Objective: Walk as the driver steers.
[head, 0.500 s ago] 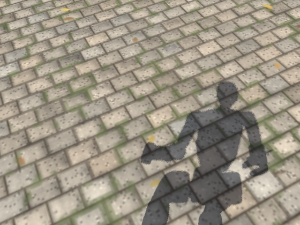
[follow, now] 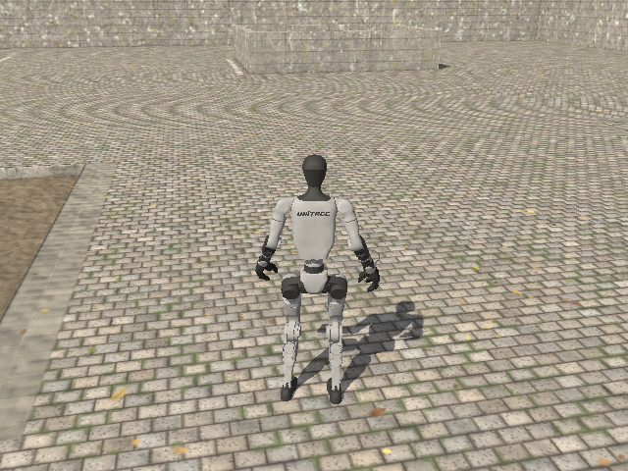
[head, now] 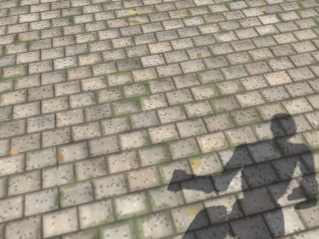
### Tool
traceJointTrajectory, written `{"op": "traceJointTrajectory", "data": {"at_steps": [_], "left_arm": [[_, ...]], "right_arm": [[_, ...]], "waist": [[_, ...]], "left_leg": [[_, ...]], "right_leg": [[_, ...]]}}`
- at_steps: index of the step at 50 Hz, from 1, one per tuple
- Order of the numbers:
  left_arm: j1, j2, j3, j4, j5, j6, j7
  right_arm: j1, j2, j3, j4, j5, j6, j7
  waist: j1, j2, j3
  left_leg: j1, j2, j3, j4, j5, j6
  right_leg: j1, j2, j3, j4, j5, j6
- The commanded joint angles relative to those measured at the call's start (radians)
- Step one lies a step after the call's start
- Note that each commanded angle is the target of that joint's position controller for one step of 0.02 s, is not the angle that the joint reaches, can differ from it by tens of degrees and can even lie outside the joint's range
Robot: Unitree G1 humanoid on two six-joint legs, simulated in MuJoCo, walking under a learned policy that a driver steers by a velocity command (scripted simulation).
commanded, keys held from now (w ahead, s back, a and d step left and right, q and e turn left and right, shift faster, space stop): q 0.66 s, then no key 0.34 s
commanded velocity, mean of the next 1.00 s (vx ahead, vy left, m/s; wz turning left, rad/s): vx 0.00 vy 0.00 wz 0.48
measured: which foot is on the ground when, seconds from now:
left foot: down 0.00-0.00, up 0.02-0.44, down 0.46-1.00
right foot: up 0.00-0.00, down 0.02-0.46, up 0.48-0.88, down 0.90-1.00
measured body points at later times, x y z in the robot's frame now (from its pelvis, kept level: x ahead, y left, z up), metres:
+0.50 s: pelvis +0.00 +0.03 +0.00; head +0.03 +0.06 +0.44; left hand +0.04 +0.36 -0.12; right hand +0.25 -0.18 -0.08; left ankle -0.03 +0.13 -0.74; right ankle +0.00 -0.11 -0.71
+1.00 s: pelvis +0.02 +0.03 +0.00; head +0.04 +0.03 +0.45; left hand +0.02 +0.33 -0.10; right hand +0.29 -0.12 -0.10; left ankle -0.03 +0.14 -0.73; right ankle +0.08 -0.08 -0.74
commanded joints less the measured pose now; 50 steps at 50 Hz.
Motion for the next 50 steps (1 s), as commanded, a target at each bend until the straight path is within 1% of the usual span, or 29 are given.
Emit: {"op": "traceJointTrajectory", "data": {"at_steps": [1, 2, 3, 4, 5, 6, 8, 10, 12, 16, 19, 21, 22, 23, 24, 25, 26, 27, 28, 31, 35, 41, 44, 45, 46, 47, 48, 49, 50], "left_arm": [[0.116, 0.175, 0.051, -0.037, 0.023, -0.005, 0.009], [0.091, 0.234, 0.06, -0.044, 0.06, 0.0, 0.003], [0.064, 0.184, 0.045, -0.065, 0.064, -0.011, 0.004], [0.008, 0.13, 0.03, -0.071, 0.055, -0.019, 0.008], [-0.034, 0.114, 0.024, -0.078, 0.041, -0.023, 0.011], [-0.044, 0.105, 0.021, -0.075, 0.026, -0.026, 0.017], [-0.008, 0.104, 0.017, -0.061, 0.027, -0.02, 0.029], [0.043, 0.115, 0.023, -0.046, 0.03, -0.011, 0.041], [0.063, 0.136, 0.031, -0.038, 0.028, -0.002, 0.043], [0.041, 0.183, 0.047, -0.039, 0.02, 0.006, 0.028], [0.042, 0.198, 0.054, -0.029, 0.001, 0.005, 0.014], [0.025, 0.197, 0.055, -0.022, -0.022, 0.003, 0.01], [0.073, 0.167, 0.048, 0.001, -0.022, 0.0, 0.006], [0.1, 0.12, 0.034, -0.001, 0.012, -0.004, 0.001], [0.032, 0.076, 0.012, -0.072, 0.051, -0.005, 0.01], [-0.03, 0.13, 0.029, -0.073, 0.035, -0.002, 0.016], [-0.026, 0.143, 0.034, -0.073, 0.013, 0.002, 0.016], [-0.003, 0.147, 0.039, -0.051, 0.013, 0.004, 0.022], [0.003, 0.16, 0.044, -0.045, 0.022, 0.006, 0.029], [0.04, 0.136, 0.041, -0.032, 0.022, 0.005, 0.025], [0.013, 0.106, 0.025, -0.035, 0.016, 0.006, 0.023], [0.001, 0.109, 0.018, -0.044, 0.006, -0.003, 0.005], [0.053, 0.084, 0.011, -0.031, 0.008, -0.018, -0.009], [0.066, 0.09, 0.008, -0.03, 0.022, -0.024, -0.011], [0.082, 0.152, 0.016, -0.04, 0.04, -0.027, -0.006], [0.029, 0.177, 0.015, -0.03, 0.046, -0.025, -0.005], [-0.012, 0.106, -0.003, -0.042, 0.039, -0.027, -0.007], [-0.023, 0.087, -0.011, -0.044, 0.037, -0.03, -0.01], [-0.009, 0.105, -0.007, -0.037, 0.034, -0.033, -0.011]], "right_arm": [[0.001, -0.063, -0.014, -0.079, -0.015, -0.007, 0.001], [0.015, -0.077, -0.022, -0.109, -0.014, -0.022, 0.002], [0.019, -0.156, -0.044, -0.092, -0.022, -0.03, 0.003], [0.026, -0.184, -0.06, -0.07, -0.011, -0.026, 0.004], [0.05, -0.166, -0.062, -0.044, -0.01, -0.013, -0.002], [0.046, -0.149, -0.058, -0.043, -0.014, -0.004, -0.005], [0.011, -0.109, -0.046, -0.068, -0.008, -0.001, 0.002], [-0.044, -0.081, -0.032, -0.106, -0.001, -0.005, 0.01], [-0.071, -0.066, -0.022, -0.131, -0.006, -0.005, 0.021], [-0.075, -0.064, -0.014, -0.161, -0.01, -0.001, 0.041], [-0.061, -0.076, -0.021, -0.174, -0.008, 0.009, 0.054], [-0.008, -0.076, -0.029, -0.165, -0.008, 0.015, 0.063], [0.036, -0.104, -0.042, -0.152, -0.012, 0.014, 0.056], [0.09, -0.201, -0.071, -0.153, -0.011, 0.01, 0.04], [0.087, -0.288, -0.081, -0.184, -0.038, -0.006, 0.035], [0.103, -0.224, -0.064, -0.181, -0.053, -0.033, 0.046], [0.058, -0.197, -0.051, -0.173, -0.048, -0.05, 0.045], [0.003, -0.175, -0.047, -0.173, -0.032, -0.056, 0.039], [-0.041, -0.15, -0.038, -0.18, -0.016, -0.052, 0.033], [-0.054, -0.144, -0.028, -0.189, -0.026, -0.044, 0.019], [-0.039, -0.148, -0.028, -0.183, -0.024, -0.039, 0.008], [-0.038, -0.14, -0.015, -0.167, -0.035, -0.03, 0.023], [-0.072, -0.105, 0.005, -0.159, -0.023, -0.027, 0.025], [-0.048, -0.08, 0.014, -0.15, -0.025, -0.031, 0.024], [-0.01, -0.048, 0.025, -0.147, -0.046, -0.038, 0.023], [0.052, -0.039, 0.022, -0.141, -0.045, -0.045, 0.025], [0.028, -0.071, 0.019, -0.134, -0.058, -0.046, 0.021], [-0.002, -0.088, 0.012, -0.131, -0.054, -0.043, 0.02], [-0.028, -0.077, 0.013, -0.126, -0.054, -0.037, 0.018]], "waist": [[0.025, -0.093, -0.179], [0.007, -0.313, -0.139], [0.017, -0.216, -0.12], [-0.006, -0.144, -0.086], [-0.022, -0.117, -0.065], [-0.012, -0.126, -0.051], [0.012, -0.141, -0.052], [0.049, -0.154, -0.07], [0.066, -0.156, -0.09], [0.067, -0.176, -0.098], [0.058, -0.185, -0.097], [0.016, -0.172, -0.101], [0.006, -0.118, -0.117], [0.007, 0.09, -0.145], [0.004, 0.304, -0.151], [-0.055, 0.161, -0.206], [-0.019, 0.141, -0.162], [0.011, 0.099, -0.132], [0.027, 0.092, -0.114], [0.049, 0.101, -0.148], [0.027, 0.115, -0.144], [-0.002, 0.14, -0.113], [0.046, 0.12, -0.112], [0.053, 0.088, -0.116], [0.025, -0.032, -0.145], [-0.055, -0.204, -0.129], [-0.034, -0.207, -0.125], [-0.018, -0.185, -0.109], [-0.002, -0.171, -0.104]], "left_leg": [[-0.097, 0.034, -0.095, 0.168, -0.122, 0.07], [-0.27, -0.066, 0.03, 0.351, -0.418, 0.016], [-0.277, 0.001, -0.003, 0.55, -0.403, -0.009], [-0.283, 0.009, -0.002, 0.623, -0.334, -0.017], [-0.29, 0.018, 0.012, 0.647, -0.273, -0.032], [-0.314, 0.024, 0.017, 0.671, -0.216, -0.048], [-0.309, 0.025, 0.065, 0.655, -0.157, -0.073], [-0.333, 0.044, 0.093, 0.562, -0.135, -0.091], [-0.304, 0.069, 0.113, 0.467, -0.136, -0.097], [-0.155, 0.08, 0.183, 0.299, -0.144, -0.069], [-0.081, 0.066, 0.22, 0.171, -0.126, -0.029], [0.036, 0.041, 0.251, -0.021, 0.002, 0.022], [0.158, 0.023, 0.226, -0.121, 0.122, 0.057], [0.354, 0.168, 0.003, -0.158, 0.456, 0.125], [0.395, 0.421, -0.371, -0.16, 0.652, 0.35], [0.357, 0.422, -0.345, -0.178, 0.61, 0.416], [0.31, 0.365, -0.241, -0.181, 0.544, 0.366], [0.277, 0.296, -0.173, -0.183, 0.442, 0.303], [0.251, 0.268, -0.148, -0.183, 0.415, 0.267], [0.196, 0.224, -0.115, -0.185, 0.452, 0.263], [0.212, 0.211, -0.138, -0.175, 0.33, 0.256], [0.132, 0.215, -0.201, -0.145, 0.265, 0.262], [0.108, 0.179, -0.207, -0.092, 0.28, 0.221], [0.071, 0.148, -0.196, -0.081, 0.218, 0.173], [0.019, 0.078, -0.126, 0.016, 0.075, 0.108], [0.002, -0.019, -0.001, 0.044, -0.13, 0.055], [0.066, 0.015, 0.022, 0.022, -0.134, 0.019], [0.086, 0.017, 0.023, -0.002, -0.071, 0.016], [0.104, 0.015, 0.027, -0.018, -0.009, 0.018]], "right_leg": [[0.288, -0.257, 0.209, -0.214, 0.259, -0.105], [0.221, -0.453, 0.451, -0.238, 0.395, -0.278], [0.182, -0.475, 0.451, -0.253, 0.379, -0.34], [0.153, -0.41, 0.338, -0.24, 0.35, -0.302], [0.149, -0.344, 0.241, -0.233, 0.31, -0.254], [0.161, -0.323, 0.191, -0.226, 0.338, -0.241], [0.172, -0.29, 0.099, -0.227, 0.422, -0.248], [0.251, -0.307, 0.073, -0.229, 0.445, -0.268], [0.291, -0.33, 0.054, -0.227, 0.442, -0.278], [0.234, -0.352, -0.015, -0.221, 0.466, -0.274], [0.235, -0.372, -0.037, -0.178, 0.474, -0.252], [0.202, -0.358, -0.082, -0.089, 0.438, -0.194], [0.136, -0.32, -0.132, 0.007, 0.353, -0.132], [-0.073, -0.231, -0.215, 0.249, 0.094, -0.038], [-0.359, -0.073, -0.176, 0.489, -0.404, 0.038], [-0.366, -0.074, -0.015, 0.657, -0.424, 0.038], [-0.376, -0.091, 0.011, 0.688, -0.339, 0.023], [-0.376, -0.105, 0.021, 0.655, -0.249, 0.017], [-0.376, -0.109, 0.026, 0.618, -0.182, 0.02], [-0.287, -0.071, 0.014, 0.594, -0.08, 0.04], [-0.256, -0.063, 0.022, 0.387, -0.046, 0.055], [-0.101, -0.061, 0.002, 0.199, -0.091, 0.034], [0.042, -0.053, -0.018, -0.062, 0.055, 0.001], [0.134, -0.085, 0.014, -0.16, 0.205, -0.019], [0.222, -0.223, 0.138, -0.17, 0.409, -0.063], [0.162, -0.307, 0.23, -0.153, 0.476, -0.179], [0.095, -0.318, 0.253, -0.178, 0.367, -0.227], [0.09, -0.265, 0.208, -0.179, 0.273, -0.193], [0.087, -0.22, 0.17, -0.169, 0.197, -0.151]]}}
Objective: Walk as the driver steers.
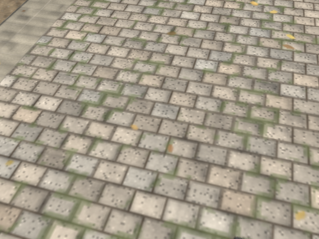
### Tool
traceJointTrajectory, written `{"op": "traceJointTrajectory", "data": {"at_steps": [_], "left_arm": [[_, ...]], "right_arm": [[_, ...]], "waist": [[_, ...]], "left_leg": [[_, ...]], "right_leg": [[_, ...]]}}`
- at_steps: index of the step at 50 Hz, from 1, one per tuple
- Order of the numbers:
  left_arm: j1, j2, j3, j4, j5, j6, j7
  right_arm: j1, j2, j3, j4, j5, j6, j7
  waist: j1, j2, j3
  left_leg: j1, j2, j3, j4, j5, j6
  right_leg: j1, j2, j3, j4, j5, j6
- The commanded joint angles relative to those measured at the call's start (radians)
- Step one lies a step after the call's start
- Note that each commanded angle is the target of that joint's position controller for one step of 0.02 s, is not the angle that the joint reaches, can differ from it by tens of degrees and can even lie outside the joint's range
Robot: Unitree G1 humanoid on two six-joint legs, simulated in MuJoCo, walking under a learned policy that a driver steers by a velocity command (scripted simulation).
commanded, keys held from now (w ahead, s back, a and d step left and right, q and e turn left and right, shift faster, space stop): no key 0.80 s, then w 0.20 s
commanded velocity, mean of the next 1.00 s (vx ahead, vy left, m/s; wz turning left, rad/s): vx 0.03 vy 0.00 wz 0.04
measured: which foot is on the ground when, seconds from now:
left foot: down 0.00-0.86, up 0.88-1.00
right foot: down 0.00-1.00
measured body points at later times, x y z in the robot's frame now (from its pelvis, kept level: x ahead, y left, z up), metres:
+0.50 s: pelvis +0.01 -0.02 +0.00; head +0.02 -0.02 +0.45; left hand +0.15 +0.24 -0.11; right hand +0.13 -0.28 -0.12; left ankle +0.01 +0.12 -0.73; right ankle +0.00 -0.12 -0.73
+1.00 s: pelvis +0.03 -0.01 +0.01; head +0.03 -0.01 +0.46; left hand +0.07 +0.26 -0.13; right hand +0.11 -0.29 -0.12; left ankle +0.01 +0.11 -0.70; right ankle +0.00 -0.12 -0.73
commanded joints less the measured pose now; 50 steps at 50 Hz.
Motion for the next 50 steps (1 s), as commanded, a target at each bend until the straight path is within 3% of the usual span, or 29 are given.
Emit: {"op": "traceJointTrajectory", "data": {"at_steps": [1, 4, 12, 27, 40, 42, 43, 44, 45, 46, 48, 50], "left_arm": [[-0.072, 0.135, 0.022, -0.075, -0.004, -0.028, -0.001], [-0.05, 0.131, 0.015, -0.068, -0.005, -0.033, 0.003], [-0.032, 0.107, 0.001, -0.055, -0.011, -0.021, 0.005], [-0.013, 0.102, -0.011, 0.039, -0.015, -0.025, 0.002], [0.014, 0.11, -0.018, 0.149, -0.017, -0.026, 0.008], [0.036, 0.122, -0.015, 0.172, -0.022, -0.02, 0.014], [0.049, 0.157, -0.004, 0.177, -0.029, -0.016, 0.018], [0.083, 0.186, 0.005, 0.186, -0.034, -0.015, 0.023], [0.1, 0.215, 0.014, 0.19, -0.037, -0.018, 0.028], [0.114, 0.222, 0.02, 0.192, -0.032, -0.026, 0.033], [0.116, 0.204, 0.021, 0.186, -0.031, -0.043, 0.032], [0.089, 0.195, 0.022, 0.171, -0.048, -0.046, 0.028]], "right_arm": [[-0.01, -0.12, -0.038, -0.058, -0.008, -0.001, -0.007], [0.01, -0.106, -0.036, -0.039, 0.003, -0.001, 0.0], [0.034, -0.087, -0.036, 0.002, 0.005, -0.014, -0.007], [0.069, -0.082, -0.038, 0.076, 0.007, -0.011, -0.03], [0.08, -0.074, -0.039, 0.191, 0.011, -0.011, -0.04], [0.095, -0.057, -0.035, 0.218, 0.016, -0.01, -0.042], [0.085, -0.058, -0.036, 0.217, 0.022, -0.015, -0.041], [0.055, -0.058, -0.034, 0.202, 0.026, -0.027, -0.039], [0.014, -0.06, -0.032, 0.18, 0.034, -0.045, -0.034], [-0.021, -0.066, -0.032, 0.165, 0.041, -0.064, -0.026], [-0.014, -0.08, -0.038, 0.168, 0.046, -0.089, -0.009], [-0.011, -0.07, -0.035, 0.176, 0.047, -0.107, 0.007]], "waist": [[-0.014, -0.19, -0.073], [-0.003, -0.122, -0.051], [0.015, -0.028, -0.057], [0.008, -0.045, -0.035], [0.013, -0.047, -0.01], [0.019, -0.081, -0.014], [0.031, -0.129, 0.015], [0.046, -0.184, 0.051], [0.057, -0.215, 0.102], [0.068, -0.209, 0.14], [0.062, -0.174, 0.128], [0.049, -0.15, 0.093]], "left_leg": [[0.061, 0.052, -0.019, -0.049, 0.074, -0.009], [0.058, 0.059, -0.034, -0.071, 0.14, 0.015], [0.058, 0.07, -0.053, -0.088, 0.211, 0.008], [0.111, 0.071, -0.045, -0.096, 0.245, -0.004], [0.123, 0.065, -0.026, -0.124, 0.226, -0.021], [0.096, 0.021, 0.027, -0.09, 0.012, -0.017], [0.023, -0.011, 0.071, -0.02, -0.129, -0.013], [-0.076, -0.014, 0.102, 0.065, -0.188, -0.011], [-0.151, 0.022, 0.114, 0.148, -0.185, -0.005], [-0.218, 0.067, 0.091, 0.231, -0.19, 0.002], [-0.332, 0.121, 0.07, 0.326, -0.239, 0.015], [-0.278, 0.134, 0.098, 0.208, -0.195, 0.024]], "right_leg": [[0.023, -0.16, 0.179, -0.15, 0.14, -0.087], [0.03, -0.108, 0.109, -0.114, 0.108, -0.044], [0.069, -0.075, 0.071, -0.067, 0.157, -0.042], [0.051, -0.058, 0.062, -0.094, 0.154, -0.036], [0.051, -0.057, 0.072, -0.138, 0.126, -0.047], [0.055, -0.053, 0.092, -0.18, -0.154, -0.068], [0.052, -0.086, 0.156, -0.221, -0.341, -0.105], [0.062, -0.176, 0.285, -0.294, -0.499, -0.161], [0.047, -0.281, 0.42, -0.362, -0.566, -0.222], [0.04, -0.341, 0.497, -0.399, -0.535, -0.262], [0.135, -0.365, 0.502, -0.401, -0.408, -0.275], [0.16, -0.307, 0.377, -0.389, -0.275, -0.228]]}}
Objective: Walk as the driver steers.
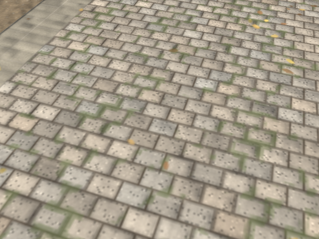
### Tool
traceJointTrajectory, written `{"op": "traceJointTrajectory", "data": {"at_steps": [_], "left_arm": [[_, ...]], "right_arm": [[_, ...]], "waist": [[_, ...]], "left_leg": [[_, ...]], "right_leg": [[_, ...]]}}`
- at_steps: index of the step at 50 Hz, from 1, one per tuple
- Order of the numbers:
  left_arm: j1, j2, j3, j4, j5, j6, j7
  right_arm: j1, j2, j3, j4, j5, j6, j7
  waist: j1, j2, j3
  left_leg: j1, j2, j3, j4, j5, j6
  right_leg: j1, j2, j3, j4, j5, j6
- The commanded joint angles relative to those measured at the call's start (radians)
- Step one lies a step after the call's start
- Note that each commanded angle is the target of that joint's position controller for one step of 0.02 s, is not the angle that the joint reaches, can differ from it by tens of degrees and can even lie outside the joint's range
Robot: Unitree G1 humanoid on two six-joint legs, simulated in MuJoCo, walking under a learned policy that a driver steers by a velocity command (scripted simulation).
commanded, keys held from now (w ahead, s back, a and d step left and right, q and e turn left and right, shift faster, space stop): w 0.20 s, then no key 0.22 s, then e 0.58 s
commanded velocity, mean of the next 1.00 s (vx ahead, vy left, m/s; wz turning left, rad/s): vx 0.16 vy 0.00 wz -0.22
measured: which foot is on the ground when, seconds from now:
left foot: up 0.00-0.10, down 0.12-0.56, up 0.58-0.94, down 0.96-1.00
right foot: down 0.00-0.12, up 0.14-0.52, down 0.54-0.96, up 0.98-1.00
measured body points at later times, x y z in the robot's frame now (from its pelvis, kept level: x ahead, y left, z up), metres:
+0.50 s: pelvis +0.16 +0.05 -0.01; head +0.19 +0.05 +0.44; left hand +0.35 +0.28 -0.12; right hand +0.14 -0.21 -0.15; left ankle +0.05 +0.14 -0.74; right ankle +0.30 -0.07 -0.72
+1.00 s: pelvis +0.24 +0.07 -0.01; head +0.28 +0.08 +0.44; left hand +0.44 +0.32 -0.13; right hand +0.28 -0.24 -0.11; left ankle +0.30 +0.18 -0.74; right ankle +0.29 -0.05 -0.73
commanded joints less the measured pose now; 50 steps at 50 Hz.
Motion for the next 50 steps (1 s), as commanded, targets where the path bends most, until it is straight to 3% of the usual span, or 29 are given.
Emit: {"op": "traceJointTrajectory", "data": {"at_steps": [1, 3, 5, 6, 7, 8, 9, 10, 12, 14, 17, 19, 21, 24, 26, 27, 28, 29, 30, 31, 32, 33, 36, 43, 46, 47, 48, 49, 50], "left_arm": [[-0.039, 0.185, 0.043, -0.06, -0.016, -0.017, 0.002], [-0.055, 0.198, 0.047, -0.063, -0.023, -0.007, -0.002], [-0.04, 0.16, 0.034, -0.06, -0.015, -0.003, -0.008], [-0.053, 0.105, 0.016, -0.066, -0.005, -0.009, -0.015], [-0.068, 0.017, -0.011, -0.101, 0.016, -0.022, -0.022], [-0.084, 0.063, 0.003, -0.137, -0.014, -0.041, -0.019], [-0.085, 0.127, 0.017, -0.137, -0.036, -0.054, -0.02], [-0.079, 0.143, 0.022, -0.128, -0.04, -0.063, -0.027], [-0.08, 0.141, 0.032, -0.11, -0.009, -0.066, -0.028], [-0.067, 0.104, 0.03, -0.1, 0.006, -0.055, -0.04], [-0.148, 0.045, 0.012, -0.135, 0.01, -0.037, -0.039], [-0.225, 0.026, 0.001, -0.16, 0.01, -0.031, -0.036], [-0.248, 0.041, 0.003, -0.166, 0.007, -0.027, -0.037], [-0.209, 0.085, 0.015, -0.158, 0.009, -0.029, -0.048], [-0.118, 0.137, 0.042, -0.133, 0.019, -0.033, -0.054], [-0.065, 0.186, 0.06, -0.13, 0.022, -0.033, -0.049], [-0.007, 0.261, 0.075, -0.142, 0.031, -0.022, -0.042], [0.006, 0.207, 0.059, -0.146, 0.029, -0.01, -0.039], [-0.052, 0.175, 0.05, -0.161, 0.014, -0.008, -0.042], [-0.134, 0.158, 0.05, -0.185, 0.011, -0.005, -0.037], [-0.183, 0.143, 0.046, -0.199, 0.009, -0.002, -0.033], [-0.202, 0.141, 0.046, -0.207, 0.012, 0.002, -0.026], [-0.195, 0.16, 0.058, -0.213, 0.031, 0.019, -0.011], [-0.174, 0.19, 0.082, -0.235, 0.008, 0.044, 0.012], [-0.189, 0.184, 0.082, -0.249, -0.004, 0.062, 0.02], [-0.175, 0.169, 0.078, -0.251, -0.011, 0.068, 0.022], [-0.135, 0.119, 0.065, -0.255, -0.01, 0.072, 0.022], [-0.138, 0.088, 0.064, -0.291, -0.012, 0.061, 0.016], [-0.119, 0.178, 0.09, -0.274, 0.005, 0.05, 0.014]], "right_arm": [[-0.113, -0.078, -0.012, -0.079, 0.002, -0.052, 0.021], [-0.044, -0.063, -0.013, -0.039, 0.001, -0.058, 0.03], [0.093, -0.084, -0.029, 0.023, 0.005, -0.049, 0.026], [0.174, -0.113, -0.04, 0.038, 0.011, -0.047, 0.019], [0.27, -0.208, -0.056, 0.041, 0.002, -0.046, 0.008], [0.287, -0.245, -0.056, 0.047, -0.02, -0.061, 0.028], [0.188, -0.193, -0.038, 0.022, -0.016, -0.076, 0.036], [0.124, -0.144, -0.022, 0.002, -0.016, -0.085, 0.041], [0.054, -0.114, -0.005, -0.019, -0.024, -0.079, 0.045], [0.079, -0.099, 0.005, -0.006, -0.033, -0.064, 0.038], [0.094, -0.117, 0.008, 0.01, -0.035, -0.044, 0.014], [0.108, -0.135, 0.008, 0.02, -0.035, -0.034, 0.003], [0.126, -0.149, 0.005, 0.036, -0.03, -0.028, -0.001], [0.066, -0.15, -0.002, 0.036, -0.022, -0.02, -0.007], [0.029, -0.151, -0.008, 0.022, -0.017, -0.006, -0.018], [0.068, -0.151, -0.009, 0.017, -0.031, -0.003, -0.021], [0.158, -0.095, 0.01, 0.0, -0.061, -0.01, -0.017], [0.163, -0.04, 0.029, -0.005, -0.054, -0.012, -0.008], [0.134, -0.104, 0.011, -0.012, -0.029, -0.009, 0.0], [0.065, -0.121, 0.003, -0.03, -0.005, -0.001, -0.005], [0.031, -0.128, -0.004, -0.035, -0.008, 0.011, -0.017], [0.01, -0.15, -0.016, -0.046, -0.019, 0.023, -0.032], [0.009, -0.11, -0.01, -0.064, -0.03, 0.028, -0.045], [-0.062, -0.125, -0.014, -0.101, -0.019, 0.021, -0.032], [-0.013, -0.13, -0.02, -0.094, -0.011, 0.004, -0.017], [0.019, -0.151, -0.028, -0.088, -0.013, 0.0, -0.014], [0.044, -0.218, -0.044, -0.094, -0.03, 0.002, -0.018], [-0.029, -0.299, -0.063, -0.112, -0.064, 0.014, -0.021], [-0.088, -0.232, -0.046, -0.153, -0.091, 0.009, -0.022]], "waist": [[0.01, -0.091, 0.099], [-0.034, -0.088, 0.06], [-0.09, -0.055, 0.019], [-0.132, 0.009, 0.002], [-0.15, 0.265, -0.049], [-0.137, 0.295, -0.028], [-0.096, 0.167, 0.071], [-0.072, 0.142, 0.11], [-0.041, 0.104, 0.118], [-0.029, 0.126, 0.068], [-0.034, 0.096, 0.05], [-0.058, 0.107, 0.042], [-0.064, 0.121, 0.026], [-0.02, 0.125, 0.002], [0.039, 0.086, -0.046], [0.05, 0.011, -0.1], [0.01, -0.175, -0.225], [0.018, -0.253, -0.348], [0.008, -0.148, -0.282], [-0.004, -0.089, -0.154], [-0.02, -0.018, -0.071], [-0.03, -0.017, -0.044], [-0.046, -0.103, -0.055], [-0.02, -0.12, -0.099], [-0.056, -0.124, -0.094], [-0.071, -0.111, -0.091], [-0.056, 0.022, -0.11], [-0.006, 0.306, -0.05], [-0.011, 0.247, -0.051]], "left_leg": [[-0.147, 0.058, 0.004, -0.1, 0.038, 0.01], [0.085, 0.006, 0.075, -0.257, 0.219, -0.002], [0.309, -0.042, 0.103, -0.306, 0.263, -0.009], [0.416, 0.03, -0.007, -0.363, 0.204, 0.019], [0.512, 0.269, -0.383, -0.512, 0.027, 0.118], [0.475, 0.398, -0.719, -0.638, -0.184, 0.252], [0.419, 0.394, -0.666, -0.647, -0.253, 0.252], [0.388, 0.338, -0.544, -0.65, -0.172, 0.215], [0.34, 0.255, -0.324, -0.637, 0.264, 0.158], [0.314, 0.199, -0.16, -0.592, 0.734, 0.137], [0.257, 0.156, -0.039, -0.572, 0.951, 0.142], [0.223, 0.135, -0.004, -0.562, 0.944, 0.13], [0.237, 0.158, -0.019, -0.544, 0.936, 0.135], [0.289, 0.205, -0.016, -0.476, 0.927, 0.128], [0.306, 0.165, 0.011, -0.3, 0.963, 0.093], [0.25, 0.1, 0.046, -0.136, 0.842, 0.044], [-0.01, -0.013, 0.085, 0.187, 0.379, -0.025], [-0.155, -0.126, -0.001, 0.444, -0.226, -0.057], [-0.194, -0.064, -0.088, 0.531, -0.211, -0.047], [-0.249, -0.034, -0.073, 0.541, -0.148, -0.041], [-0.253, -0.002, -0.068, 0.477, -0.093, -0.044], [-0.211, 0.021, -0.074, 0.4, -0.039, -0.045], [-0.111, -0.009, -0.046, 0.197, 0.027, -0.063], [-0.028, -0.039, -0.07, -0.071, 0.134, -0.081], [0.074, -0.046, -0.056, -0.288, 0.216, -0.052], [0.155, -0.014, -0.06, -0.391, 0.26, -0.03], [0.255, 0.167, -0.212, -0.479, 0.218, 0.033], [0.204, 0.354, -0.475, -0.553, 0.285, 0.181], [0.133, 0.398, -0.494, -0.554, 0.349, 0.241]], "right_leg": [[0.006, -0.274, 0.306, -0.282, -0.185, -0.162], [-0.108, -0.211, 0.192, -0.232, -0.12, -0.141], [-0.235, -0.166, 0.144, -0.116, -0.13, -0.113], [-0.318, -0.116, 0.084, 0.054, -0.095, -0.07], [-0.471, -0.023, -0.035, 0.432, -0.166, 0.007], [-0.614, 0.026, 0.044, 0.647, -0.287, 0.002], [-0.699, -0.052, 0.097, 0.742, -0.213, -0.021], [-0.709, -0.091, 0.094, 0.748, -0.105, -0.036], [-0.644, -0.129, 0.066, 0.674, 0.02, -0.02], [-0.551, -0.118, 0.012, 0.629, 0.075, 0.015], [-0.474, -0.089, -0.037, 0.433, 0.153, 0.064], [-0.387, -0.058, -0.06, 0.268, 0.238, 0.07], [-0.333, -0.039, -0.051, 0.192, 0.29, 0.063], [-0.287, -0.042, -0.017, 0.157, 0.275, 0.011], [-0.168, 0.002, -0.045, 0.073, 0.307, -0.033], [-0.037, -0.046, 0.026, 0.048, 0.584, -0.064], [0.253, -0.251, 0.297, 0.097, 0.904, -0.205], [0.336, -0.398, 0.566, -0.007, 0.839, -0.361], [0.209, -0.364, 0.544, -0.069, 0.567, -0.335], [0.087, -0.316, 0.464, -0.106, 0.38, -0.287], [-0.043, -0.279, 0.397, -0.141, 0.274, -0.243], [-0.134, -0.246, 0.361, -0.162, 0.189, -0.216], [-0.224, -0.17, 0.307, -0.183, 0.149, -0.204], [-0.199, -0.163, 0.403, -0.173, 0.041, -0.172], [-0.195, -0.134, 0.435, -0.124, 0.05, -0.127], [-0.233, -0.096, 0.417, -0.084, 0.012, -0.087], [-0.331, -0.021, 0.329, 0.091, -0.137, -0.031], [-0.505, 0.15, 0.12, 0.324, -0.277, 0.018], [-0.49, 0.08, 0.159, 0.541, -0.284, 0.05]]}}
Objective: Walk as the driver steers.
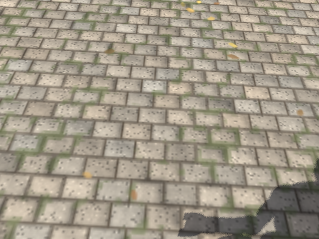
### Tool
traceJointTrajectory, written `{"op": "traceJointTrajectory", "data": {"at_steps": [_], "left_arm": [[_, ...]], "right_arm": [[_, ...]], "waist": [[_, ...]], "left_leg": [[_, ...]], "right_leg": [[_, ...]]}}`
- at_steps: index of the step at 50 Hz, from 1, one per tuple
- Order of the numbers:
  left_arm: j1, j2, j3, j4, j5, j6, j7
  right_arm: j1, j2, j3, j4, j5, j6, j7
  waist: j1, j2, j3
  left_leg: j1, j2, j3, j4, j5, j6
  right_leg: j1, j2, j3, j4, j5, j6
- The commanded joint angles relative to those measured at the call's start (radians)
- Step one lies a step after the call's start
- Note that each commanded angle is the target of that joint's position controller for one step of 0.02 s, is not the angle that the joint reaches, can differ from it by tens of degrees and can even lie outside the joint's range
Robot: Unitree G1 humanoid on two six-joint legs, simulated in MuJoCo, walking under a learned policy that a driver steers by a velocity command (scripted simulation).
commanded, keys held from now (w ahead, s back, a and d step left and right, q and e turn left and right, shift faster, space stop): e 0.06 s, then w+e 0.58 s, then w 0.22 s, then w+q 0.14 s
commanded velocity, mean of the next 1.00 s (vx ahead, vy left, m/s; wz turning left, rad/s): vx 0.36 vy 0.00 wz -0.46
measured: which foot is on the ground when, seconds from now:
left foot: down 0.00-0.48, up 0.50-0.92, down 0.94-1.00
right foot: up 0.00-0.46, down 0.48-0.94, up 0.96-1.00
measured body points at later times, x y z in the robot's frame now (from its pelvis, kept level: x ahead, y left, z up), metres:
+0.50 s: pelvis +0.08 -0.07 -0.01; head +0.10 -0.09 +0.44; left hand +0.35 +0.13 -0.08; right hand +0.02 -0.37 -0.13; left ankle +0.03 +0.11 -0.72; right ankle +0.07 -0.17 -0.74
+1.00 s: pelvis +0.34 -0.17 -0.02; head +0.37 -0.19 +0.43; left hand +0.48 +0.08 -0.14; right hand +0.43 -0.49 -0.10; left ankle +0.48 -0.15 -0.74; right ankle +0.09 -0.18 -0.68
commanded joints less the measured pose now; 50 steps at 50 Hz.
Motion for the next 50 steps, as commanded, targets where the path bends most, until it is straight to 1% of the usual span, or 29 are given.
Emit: {"op": "traceJointTrajectory", "data": {"at_steps": [1, 2, 3, 4, 6, 9, 14, 18, 20, 22, 23, 24, 25, 26, 27, 28, 29, 31, 33, 36, 38, 42, 44, 45, 46, 47, 48, 49, 50], "left_arm": [[0.052, 0.171, 0.054, -0.062, 0.001, -0.019, -0.002], [0.091, 0.15, 0.054, -0.034, 0.003, -0.005, 0.002], [0.104, 0.134, 0.052, -0.026, 0.009, 0.006, 0.005], [0.1, 0.113, 0.047, -0.033, 0.008, 0.012, 0.001], [0.028, 0.091, 0.035, -0.078, -0.002, 0.005, -0.012], [-0.065, 0.075, 0.025, -0.133, -0.004, -0.015, -0.027], [-0.094, 0.039, 0.008, -0.174, -0.003, -0.038, -0.054], [-0.104, 0.037, 0.002, -0.191, -0.007, -0.039, -0.075], [-0.087, 0.046, 0.004, -0.192, -0.008, -0.036, -0.081], [0.017, 0.057, 0.016, -0.155, -0.006, -0.032, -0.081], [0.136, 0.106, 0.044, -0.117, -0.012, -0.029, -0.073], [0.317, 0.199, 0.08, -0.079, -0.02, -0.027, -0.056], [0.32, 0.324, 0.088, -0.114, -0.016, -0.052, -0.057], [0.298, 0.228, 0.061, -0.12, -0.008, -0.08, -0.067], [0.252, 0.168, 0.038, -0.123, -0.001, -0.097, -0.068], [0.195, 0.125, 0.024, -0.134, 0.001, -0.102, -0.068], [0.138, 0.108, 0.016, -0.148, 0.003, -0.099, -0.064], [0.106, 0.112, 0.013, -0.165, 0.014, -0.1, -0.051], [0.128, 0.131, 0.019, -0.153, 0.008, -0.103, -0.036], [0.181, 0.124, 0.017, -0.118, 0.002, -0.106, -0.02], [0.241, 0.128, 0.018, -0.088, -0.002, -0.109, -0.017], [0.281, 0.129, 0.02, -0.043, -0.006, -0.105, -0.014], [0.274, 0.138, 0.024, -0.035, 0.0, -0.095, -0.011], [0.267, 0.149, 0.027, -0.037, 0.005, -0.09, -0.011], [0.26, 0.153, 0.026, -0.038, 0.01, -0.083, -0.012], [0.248, 0.141, 0.017, -0.043, 0.015, -0.078, -0.011], [0.31, 0.081, -0.005, -0.058, 0.041, -0.08, -0.01], [0.436, -0.01, -0.032, -0.046, 0.022, -0.096, -0.026], [0.321, 0.094, -0.017, -0.06, 0.006, -0.115, -0.032]], "right_arm": [[-0.067, -0.147, -0.032, -0.104, -0.032, -0.012, -0.009], [-0.099, -0.127, -0.027, -0.117, -0.009, -0.015, -0.01], [-0.102, -0.114, -0.022, -0.121, 0.009, -0.014, -0.012], [-0.074, -0.11, -0.017, -0.117, 0.016, -0.012, -0.015], [-0.008, -0.119, -0.019, -0.102, 0.021, -0.007, -0.024], [0.082, -0.154, -0.031, -0.085, 0.019, -0.013, -0.031], [0.097, -0.196, -0.056, -0.084, 0.027, -0.036, -0.009], [0.094, -0.213, -0.073, -0.085, 0.042, -0.047, 0.023], [0.083, -0.22, -0.079, -0.085, 0.056, -0.044, 0.037], [0.049, -0.212, -0.077, -0.088, 0.067, -0.036, 0.043], [0.062, -0.175, -0.063, -0.087, 0.055, -0.038, 0.044], [0.041, -0.107, -0.037, -0.113, 0.021, -0.041, 0.046], [-0.002, -0.038, -0.015, -0.211, 0.0, -0.069, 0.043], [-0.061, -0.138, -0.034, -0.214, 0.044, -0.097, 0.049], [-0.059, -0.168, -0.041, -0.214, 0.064, -0.114, 0.059], [-0.028, -0.178, -0.044, -0.187, 0.045, -0.12, 0.058], [-0.017, -0.179, -0.048, -0.173, 0.018, -0.122, 0.056], [-0.006, -0.158, -0.047, -0.169, 0.005, -0.113, 0.063], [-0.032, -0.124, -0.037, -0.179, 0.005, -0.104, 0.064], [-0.142, -0.062, -0.01, -0.207, 0.013, -0.104, 0.073], [-0.221, -0.048, 0.0, -0.23, 0.025, -0.108, 0.086], [-0.264, -0.083, -0.009, -0.256, 0.033, -0.114, 0.1], [-0.226, -0.099, -0.016, -0.248, 0.033, -0.113, 0.102], [-0.182, -0.115, -0.024, -0.238, 0.032, -0.109, 0.099], [-0.089, -0.143, -0.039, -0.216, 0.032, -0.105, 0.091], [0.046, -0.169, -0.05, -0.189, 0.028, -0.099, 0.084], [0.197, -0.234, -0.062, -0.173, 0.014, -0.094, 0.08], [0.259, -0.244, -0.067, -0.133, 0.029, -0.092, 0.095], [0.237, -0.155, -0.046, -0.138, 0.055, -0.089, 0.093]], "waist": [[0.028, 0.199, -0.077], [0.039, 0.163, -0.071], [0.029, 0.157, -0.064], [0.014, 0.155, -0.067], [-0.036, 0.2, -0.044], [-0.102, 0.194, -0.027], [-0.109, 0.183, 0.005], [-0.097, 0.183, 0.027], [-0.074, 0.172, 0.022], [-0.003, 0.133, -0.008], [0.05, 0.082, -0.073], [0.126, -0.109, -0.144], [0.085, -0.314, -0.185], [0.119, -0.137, -0.152], [0.078, -0.143, -0.075], [0.04, -0.075, -0.031], [0.009, -0.049, -0.006], [-0.024, -0.056, -0.011], [-0.025, -0.029, -0.016], [0.017, -0.04, 0.008], [0.053, -0.047, 0.031], [0.046, -0.052, 0.061], [0.022, -0.068, 0.039], [0.003, -0.083, -0.002], [-0.045, -0.089, -0.077], [-0.117, -0.079, -0.177], [-0.131, 0.076, -0.34], [-0.07, 0.353, -0.461], [-0.114, 0.238, -0.363]], "left_leg": [[0.114, 0.367, -0.336, -0.246, 0.154, 0.218], [0.129, 0.304, -0.238, -0.222, 0.172, 0.176], [0.157, 0.282, -0.189, -0.209, 0.182, 0.16], [0.171, 0.269, -0.151, -0.223, 0.119, 0.158], [0.233, 0.26, -0.131, -0.283, -0.093, 0.162], [0.344, 0.302, -0.152, -0.328, -0.193, 0.178], [0.315, 0.333, -0.063, -0.364, -0.174, 0.18], [0.235, 0.332, 0.03, -0.352, -0.148, 0.175], [0.214, 0.347, 0.052, -0.32, -0.141, 0.168], [0.124, 0.324, 0.126, -0.194, -0.085, 0.131], [0.038, 0.278, 0.196, -0.01, 0.038, 0.094], [-0.172, 0.191, 0.278, 0.385, -0.069, 0.016], [-0.567, 0.01, 0.156, 0.693, -0.414, -0.04], [-0.669, 0.056, 0.007, 0.799, -0.356, -0.021], [-0.677, 0.096, 0.001, 0.768, -0.251, 0.01], [-0.621, 0.131, 0.002, 0.709, -0.159, 0.015], [-0.556, 0.148, -0.001, 0.622, -0.087, 0.007], [-0.455, 0.133, 0.018, 0.544, 0.018, -0.017], [-0.43, 0.108, 0.037, 0.437, 0.113, -0.046], [-0.328, 0.063, 0.065, 0.171, 0.3, -0.053], [-0.277, 0.044, 0.071, 0.076, 0.386, -0.039], [-0.3, 0.046, 0.033, -0.024, 0.36, 0.017], [-0.275, 0.032, 0.052, -0.028, 0.271, 0.047], [-0.213, 0.003, 0.083, -0.014, 0.209, 0.067], [-0.085, -0.034, 0.122, -0.011, 0.175, 0.098], [0.134, -0.007, 0.108, 0.002, 0.218, 0.141], [0.491, 0.19, -0.16, 0.073, 0.268, 0.244], [0.755, 0.383, -0.677, -0.094, -0.016, 0.399], [0.706, 0.342, -0.73, -0.193, -0.184, 0.345]], "right_leg": [[-0.152, -0.036, 0.007, 0.428, -0.186, 0.031], [-0.158, -0.041, -0.012, 0.487, -0.128, 0.051], [-0.185, -0.05, -0.017, 0.548, -0.083, 0.071], [-0.201, -0.067, -0.038, 0.583, -0.045, 0.085], [-0.27, -0.107, -0.097, 0.521, 0.017, 0.103], [-0.323, -0.148, -0.116, 0.397, 0.023, 0.119], [-0.225, -0.197, -0.163, 0.202, 0.028, 0.078], [-0.077, -0.197, -0.217, 0.069, 0.005, 0.018], [-0.003, -0.189, -0.236, 0.014, 0.006, -0.012], [0.192, -0.139, -0.292, -0.09, 0.061, -0.049], [0.388, -0.099, -0.289, -0.114, 0.051, -0.08], [0.618, -0.248, -0.03, -0.2, -0.021, -0.153], [0.767, -0.474, 0.569, -0.364, -0.207, -0.342], [0.725, -0.506, 0.584, -0.435, -0.28, -0.369], [0.655, -0.478, 0.472, -0.43, -0.202, -0.332], [0.569, -0.425, 0.354, -0.414, -0.092, -0.291], [0.487, -0.379, 0.264, -0.416, 0.03, -0.261], [0.402, -0.326, 0.169, -0.435, 0.259, -0.244], [0.375, -0.299, 0.09, -0.436, 0.418, -0.238], [0.308, -0.243, -0.004, -0.437, 0.438, -0.19], [0.295, -0.259, 0.008, -0.459, 0.369, -0.179], [0.429, -0.329, 0.05, -0.416, 0.398, -0.165], [0.508, -0.348, 0.04, -0.353, 0.554, -0.15], [0.539, -0.341, 0.025, -0.285, 0.742, -0.14], [0.552, -0.315, -0.003, -0.15, 0.947, -0.126], [0.473, -0.277, -0.043, 0.046, 0.988, -0.098], [0.21, -0.202, -0.061, 0.371, 0.663, -0.063], [-0.128, -0.025, -0.054, 0.697, -0.211, 0.005], [-0.243, -0.08, 0.006, 0.762, -0.22, -0.008]]}}
Velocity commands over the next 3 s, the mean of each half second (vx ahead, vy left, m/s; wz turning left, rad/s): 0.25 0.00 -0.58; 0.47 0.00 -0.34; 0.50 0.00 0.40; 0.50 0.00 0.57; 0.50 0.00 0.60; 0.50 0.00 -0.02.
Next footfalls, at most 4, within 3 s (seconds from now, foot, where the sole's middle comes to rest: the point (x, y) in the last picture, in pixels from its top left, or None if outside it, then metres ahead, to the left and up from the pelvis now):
0.48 right None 0.11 -0.18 -0.77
0.94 left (201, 228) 0.52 -0.17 -0.77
1.42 right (267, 199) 0.66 -0.47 -0.77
1.94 left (208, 139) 0.97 -0.23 -0.77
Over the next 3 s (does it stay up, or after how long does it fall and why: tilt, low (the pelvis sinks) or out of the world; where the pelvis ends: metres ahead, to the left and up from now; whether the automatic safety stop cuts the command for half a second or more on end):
stays up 1.34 -0.17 0.00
